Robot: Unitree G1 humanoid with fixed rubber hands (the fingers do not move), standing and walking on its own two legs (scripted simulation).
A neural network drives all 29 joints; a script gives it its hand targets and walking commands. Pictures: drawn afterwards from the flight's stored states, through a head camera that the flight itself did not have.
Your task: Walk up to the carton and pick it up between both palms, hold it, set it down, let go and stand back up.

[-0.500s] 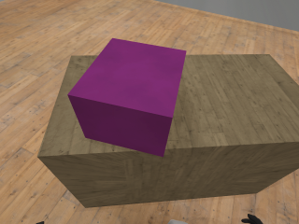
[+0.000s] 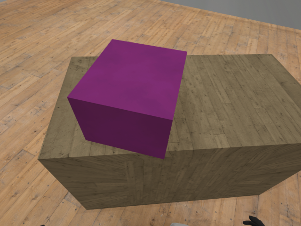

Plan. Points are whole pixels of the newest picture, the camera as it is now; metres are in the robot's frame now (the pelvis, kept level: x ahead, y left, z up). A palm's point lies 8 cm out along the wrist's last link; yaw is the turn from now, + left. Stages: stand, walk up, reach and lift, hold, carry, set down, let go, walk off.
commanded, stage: walk up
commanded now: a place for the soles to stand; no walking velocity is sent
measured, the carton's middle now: (136, 95) +0.52 +0.05 +0.03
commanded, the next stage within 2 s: none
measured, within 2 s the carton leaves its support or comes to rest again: neither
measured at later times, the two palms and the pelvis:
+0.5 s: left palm out of the picture +0.09 +0.31 -0.10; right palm out of the picture +0.10 -0.31 -0.09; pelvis +0.00 +0.00 +0.00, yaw +0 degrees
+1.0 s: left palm out of the picture +0.09 +0.30 -0.10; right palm out of the picture +0.10 -0.31 -0.09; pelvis +0.00 +0.00 +0.00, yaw +0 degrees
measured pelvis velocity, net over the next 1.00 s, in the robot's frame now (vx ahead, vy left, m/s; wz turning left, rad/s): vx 0.00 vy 0.00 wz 0.00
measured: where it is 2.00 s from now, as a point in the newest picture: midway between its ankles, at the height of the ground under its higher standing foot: outside the picture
